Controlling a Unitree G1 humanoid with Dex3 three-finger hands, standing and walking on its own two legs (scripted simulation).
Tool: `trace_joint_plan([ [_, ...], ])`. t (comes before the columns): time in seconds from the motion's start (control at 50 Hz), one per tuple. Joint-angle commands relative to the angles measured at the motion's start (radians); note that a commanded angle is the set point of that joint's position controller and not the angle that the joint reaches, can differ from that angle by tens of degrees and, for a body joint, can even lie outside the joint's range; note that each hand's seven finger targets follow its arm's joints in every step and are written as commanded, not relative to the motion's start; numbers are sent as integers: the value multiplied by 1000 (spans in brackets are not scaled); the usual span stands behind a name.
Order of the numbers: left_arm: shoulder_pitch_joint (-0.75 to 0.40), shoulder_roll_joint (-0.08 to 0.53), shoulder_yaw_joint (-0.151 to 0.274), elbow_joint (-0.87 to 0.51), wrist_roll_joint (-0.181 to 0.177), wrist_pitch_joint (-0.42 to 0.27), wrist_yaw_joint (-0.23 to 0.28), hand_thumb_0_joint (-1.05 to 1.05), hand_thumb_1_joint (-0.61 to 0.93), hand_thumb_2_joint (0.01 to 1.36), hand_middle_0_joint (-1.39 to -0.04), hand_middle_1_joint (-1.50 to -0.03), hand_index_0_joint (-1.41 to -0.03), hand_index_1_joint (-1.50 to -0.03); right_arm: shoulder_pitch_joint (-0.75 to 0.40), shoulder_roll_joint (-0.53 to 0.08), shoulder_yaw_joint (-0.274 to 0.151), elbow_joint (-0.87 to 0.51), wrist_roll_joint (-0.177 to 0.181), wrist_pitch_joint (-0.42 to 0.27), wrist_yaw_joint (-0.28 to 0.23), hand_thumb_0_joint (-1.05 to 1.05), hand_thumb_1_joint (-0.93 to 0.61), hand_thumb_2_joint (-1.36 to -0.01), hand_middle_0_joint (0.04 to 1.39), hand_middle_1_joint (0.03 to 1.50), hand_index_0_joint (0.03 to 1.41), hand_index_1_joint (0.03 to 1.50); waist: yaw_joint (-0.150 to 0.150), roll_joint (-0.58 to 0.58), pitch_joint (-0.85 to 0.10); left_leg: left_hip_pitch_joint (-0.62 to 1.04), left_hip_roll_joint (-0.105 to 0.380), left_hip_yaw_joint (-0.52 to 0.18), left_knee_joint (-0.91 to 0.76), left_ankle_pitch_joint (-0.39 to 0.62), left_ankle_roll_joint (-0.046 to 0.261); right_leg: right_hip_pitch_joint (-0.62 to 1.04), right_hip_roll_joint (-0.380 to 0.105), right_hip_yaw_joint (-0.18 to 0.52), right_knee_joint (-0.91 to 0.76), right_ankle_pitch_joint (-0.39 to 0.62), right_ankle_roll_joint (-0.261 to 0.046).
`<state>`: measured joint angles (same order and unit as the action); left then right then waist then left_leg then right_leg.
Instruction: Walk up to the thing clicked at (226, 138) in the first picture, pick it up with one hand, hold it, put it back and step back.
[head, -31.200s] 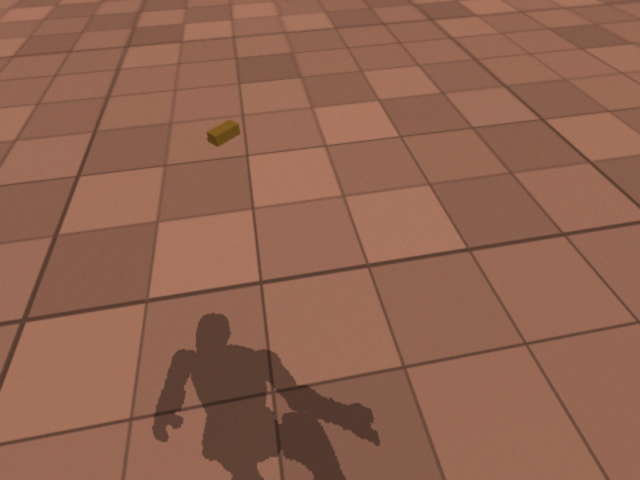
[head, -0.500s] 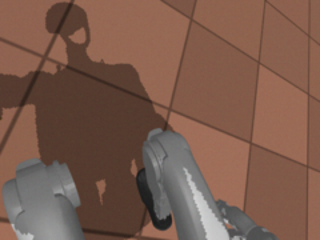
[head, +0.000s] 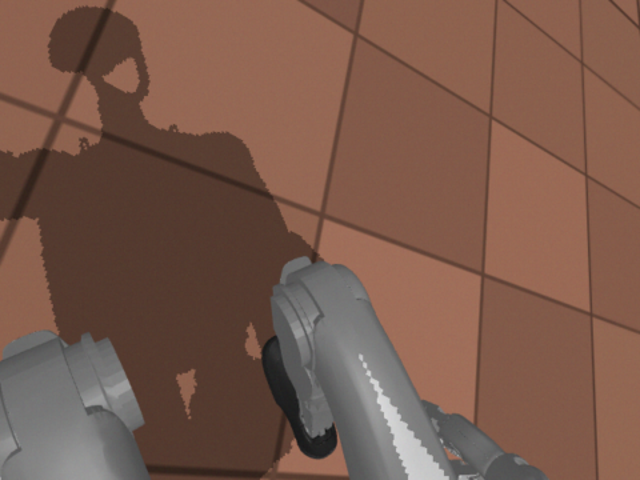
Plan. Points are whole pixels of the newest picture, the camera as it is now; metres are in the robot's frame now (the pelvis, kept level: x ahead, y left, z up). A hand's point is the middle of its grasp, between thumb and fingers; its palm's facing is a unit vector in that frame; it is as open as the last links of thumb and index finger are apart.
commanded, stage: close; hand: left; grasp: from above
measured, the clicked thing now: out of the picture +0.43 +0.38 -0.27
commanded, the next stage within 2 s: settle in 1.20 s
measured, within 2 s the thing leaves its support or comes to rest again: leaves its support in 1.60 s
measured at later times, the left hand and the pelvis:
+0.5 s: hand out of the picture +0.41 +0.36 -0.24, palm faces -0.39 -0.19 -0.90, open 11.3 cm; pelvis +0.00 +0.00 +0.00, yaw +0 degrees
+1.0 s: hand out of the picture +0.42 +0.37 -0.23, palm faces -0.40 -0.20 -0.90, open 10.5 cm; pelvis +0.00 +0.00 +0.00, yaw +0 degrees
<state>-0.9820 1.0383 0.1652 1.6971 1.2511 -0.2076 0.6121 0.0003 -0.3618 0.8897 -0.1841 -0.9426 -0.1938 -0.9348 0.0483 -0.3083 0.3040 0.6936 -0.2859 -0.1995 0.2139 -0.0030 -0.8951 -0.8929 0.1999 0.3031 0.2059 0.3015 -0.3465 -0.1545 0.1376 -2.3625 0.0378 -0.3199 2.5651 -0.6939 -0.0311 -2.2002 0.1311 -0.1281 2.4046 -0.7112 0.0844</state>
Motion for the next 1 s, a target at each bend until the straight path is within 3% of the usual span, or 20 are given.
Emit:
trace_joint_plan([
  [0.0, -211, 238, -6, -151, -39, 3, -1, 0, -284, 807, -250, -880, -261, -867, 135, -334, -109, -14, 9, -6, -11, 0, -892, -899, 199, 300, 199, 300, -3, 594, -642, 576, 35, 142, -271, 228, 18, 280, 5, -160, -185, 297, -98],
  [0.06, -184, 255, 23, -144, -43, -9, -26, 0, -285, 787, -234, -876, -250, -859, 167, -330, -106, 1, 12, 2, -5, 0, -889, -898, 200, 300, 200, 300, -8, 566, -611, 540, 33, 140, -267, 241, 21, 294, 3, -161, -189, 310, -94],
  [0.12, -196, 209, -15, -131, -46, -36, -52, 0, -243, 799, -277, -877, -289, -864, 156, -317, -101, -4, 8, 10, -3, 0, -892, -900, 199, 300, 199, 300, -28, 535, -575, 505, 33, 141, -260, 194, 27, 291, 4, -159, -206, 281, -91],
  [0.16, -181, 219, -19, -148, -37, -53, -60, 0, -216, 807, -297, -874, -308, -862, 152, -321, -102, -9, 12, 17, -6, 0, -890, -899, 199, 300, 199, 300, -14, 533, -582, 513, 30, 140, -267, 190, 26, 291, 5, -159, -207, 273, -94],
  [0.22, -190, 196, -38, -140, -32, -85, -59, 0, -163, 811, -327, -885, -342, -869, 154, -322, -96, -10, 9, 24, -6, 0, -889, -898, 199, 300, 199, 300, -28, 526, -571, 529, 33, 127, -274, 192, 23, 277, 4, -174, -201, 271, -92],
  [0.32, -188, 226, -13, -127, -1, -123, -5, 0, -114, 784, -351, -870, -371, -848, 139, -324, -80, -5, 2, 28, -11, 0, -886, -897, 199, 300, 199, 300, -11, 538, -599, 550, 35, 132, -262, 210, 23, 295, 7, -175, -202, 293, -89],
  [0.44, -221, 256, 1, -117, 49, -97, 64, 0, -14, 764, -423, -848, -444, -826, 126, -343, -83, -9, -11, 15, -8, 0, -887, -898, 199, 300, 199, 300, -15, 569, -586, 564, 37, 135, -267, 204, 17, 265, 9, -179, -187, 286, -93],
  [0.54, -236, 242, -25, -85, 39, -51, 79, 0, 92, 682, -494, -802, -524, -769, 113, -350, -93, -11, -10, -11, -5, 0, -887, -897, 199, 300, 199, 300, -27, 546, -553, 520, 37, 144, -263, 131, 22, 241, 9, -165, -206, 231, -92],
  [0.58, -233, 285, 5, -82, 30, -33, 80, 0, 98, 679, -503, -790, -532, -759, 127, -355, -91, -11, -6, -21, -3, 0, -888, -897, 199, 300, 199, 300, -21, 530, -552, 508, 37, 144, -253, 143, 26, 252, 5, -162, -203, 243, -88],
  [0.66, -239, 263, -7, -78, 7, -19, 63, 0, 163, 677, -555, -784, -583, -753, 128, -358, -98, -20, 0, -34, 1, 0, -891, -899, 199, 300, 199, 300, -25, 533, -563, 509, 39, 137, -261, 140, 25, 250, 5, -162, -197, 236, -91],
  [0.7, -205, 282, 20, -77, -10, -15, 54, 0, 182, 668, -578, -757, -604, -730, 137, -359, -102, -14, 3, -34, 0, 0, -888, -898, 199, 300, 199, 300, -8, 503, -592, 505, 38, 143, -250, 161, 31, 283, 8, -157, -208, 255, -86],
  [0.72, -221, 278, 6, -90, -14, -16, 49, 0, 192, 651, -584, -752, -612, -722, 133, -355, -97, -24, 6, -35, 1, 0, -890, -899, 199, 300, 199, 300, -13, 507, -596, 492, 39, 143, -243, 171, 33, 294, 8, -151, -207, 265, -87],
  [0.74, -217, 300, 35, -105, -20, -17, 48, 0, 201, 648, -589, -749, -618, -718, 153, -358, -98, -11, 4, -36, 3, 0, -888, -898, 199, 300, 199, 300, -11, 512, -610, 511, 35, 143, -246, 194, 31, 297, 4, -158, -202, 284, -85],
  [0.76, -209, 274, 8, -95, -19, -14, 35, 0, 207, 637, -593, -745, -623, -714, 144, -353, -99, -20, 9, -40, 4, 0, -890, -898, 199, 300, 199, 300, -11, 520, -595, 512, 36, 146, -244, 196, 31, 288, 3, -153, -195, 282, -87],
  [0.8, -200, 289, 25, -100, -30, -19, 25, 0, 233, 637, -619, -732, -646, -704, 146, -355, -103, -9, 11, -37, 2, 0, -889, -898, 199, 300, 199, 300, -3, 516, -599, 505, 36, 146, -250, 187, 30, 290, 5, -154, -200, 271, -89],
  [0.82, -217, 263, -1, -106, -33, -21, 14, 0, 246, 625, -633, -720, -659, -691, 145, -353, -101, -23, 12, -40, 6, 0, -890, -899, 199, 300, 199, 300, -16, 533, -582, 502, 35, 146, -249, 188, 30, 281, 4, -156, -199, 273, -89],
  [0.88, -187, 296, 30, -120, -43, -28, 3, 0, 281, 615, -657, -700, -683, -672, 153, -356, -106, -12, 13, -28, 2, 0, -887, -898, 199, 300, 199, 300, 4, 507, -606, 487, 36, 153, -241, 188, 35, 318, 6, -145, -215, 277, -87],
  [0.92, -177, 264, 11, -120, -44, -31, -12, 0, 312, 641, -685, -710, -708, -684, 157, -350, -110, -12, 16, -28, 4, 0, -888, -898, 199, 300, 199, 300, 0, 522, -596, 507, 34, 153, -249, 199, 30, 303, 2, -150, -203, 279, -91],
  [0.94, -175, 289, 33, -127, -47, -37, -10, 0, 338, 672, -706, -729, -728, -705, 157, -354, -109, -6, 11, -22, 1, 0, -888, -898, 199, 300, 199, 300, 3, 523, -603, 498, 35, 151, -252, 191, 31, 312, 5, -152, -210, 274, -90],
  [0.98, -145, 255, 24, -122, -53, -41, -16, 0, 391, 654, -742, -711, -766, -684, 155, -353, -111, -15, 12, -16, 1, 0, -886, -897, 199, 300, 199, 300, 10, 521, -618, 514, 33, 146, -262, 209, 27, 320, 4, -162, -206, 287, -90],
])
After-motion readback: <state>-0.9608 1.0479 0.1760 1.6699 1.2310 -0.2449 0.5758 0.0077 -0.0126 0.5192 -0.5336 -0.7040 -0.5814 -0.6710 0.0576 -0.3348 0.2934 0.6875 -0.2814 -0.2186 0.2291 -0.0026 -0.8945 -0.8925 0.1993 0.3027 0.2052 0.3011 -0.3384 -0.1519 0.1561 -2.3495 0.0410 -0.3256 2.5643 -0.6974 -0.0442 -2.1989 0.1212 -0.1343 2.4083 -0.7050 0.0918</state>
